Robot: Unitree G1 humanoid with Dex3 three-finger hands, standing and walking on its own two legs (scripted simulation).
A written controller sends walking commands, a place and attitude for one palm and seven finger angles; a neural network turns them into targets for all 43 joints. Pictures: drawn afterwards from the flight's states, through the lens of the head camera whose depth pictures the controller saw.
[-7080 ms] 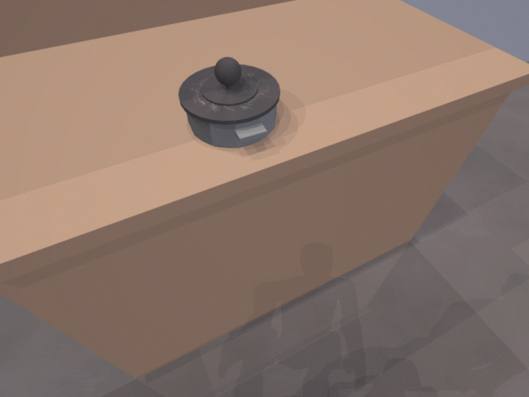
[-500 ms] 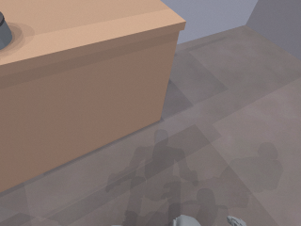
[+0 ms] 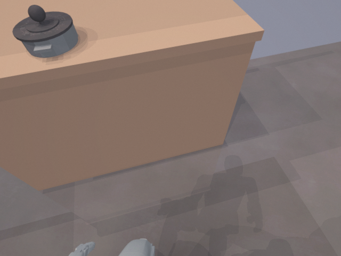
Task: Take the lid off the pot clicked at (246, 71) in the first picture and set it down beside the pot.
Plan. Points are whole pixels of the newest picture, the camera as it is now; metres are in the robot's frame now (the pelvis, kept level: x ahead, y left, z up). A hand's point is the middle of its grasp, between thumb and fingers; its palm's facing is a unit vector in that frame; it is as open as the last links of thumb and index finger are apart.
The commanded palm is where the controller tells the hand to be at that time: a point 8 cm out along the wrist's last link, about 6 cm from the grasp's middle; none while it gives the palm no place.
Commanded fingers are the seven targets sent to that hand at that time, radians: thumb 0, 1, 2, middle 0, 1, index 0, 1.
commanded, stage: turn to face it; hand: left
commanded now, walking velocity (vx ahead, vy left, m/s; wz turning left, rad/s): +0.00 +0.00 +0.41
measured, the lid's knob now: (37, 13) +0.78 +0.45 +0.17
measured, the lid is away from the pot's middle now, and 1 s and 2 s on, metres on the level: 0.00 0.00 0.00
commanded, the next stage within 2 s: take the last steps up to it in 0.34 s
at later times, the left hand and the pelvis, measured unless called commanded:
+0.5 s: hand out of the picture +0.03 +0.26 -0.16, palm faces +0.24 -0.94 -0.25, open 7.4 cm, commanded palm none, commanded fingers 0.00 0.90 0.90 -0.20 -0.30 -0.20 -0.30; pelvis +0.01 +0.04 +0.00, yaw +11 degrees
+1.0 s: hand out of the picture -0.04 +0.23 -0.17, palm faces +0.42 -0.89 -0.18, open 7.4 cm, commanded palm none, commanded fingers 0.00 0.90 0.90 -0.20 -0.30 -0.20 -0.30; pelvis +0.10 +0.10 -0.01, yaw +18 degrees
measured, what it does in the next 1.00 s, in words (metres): walks ahead, turning left: left foot, then right foot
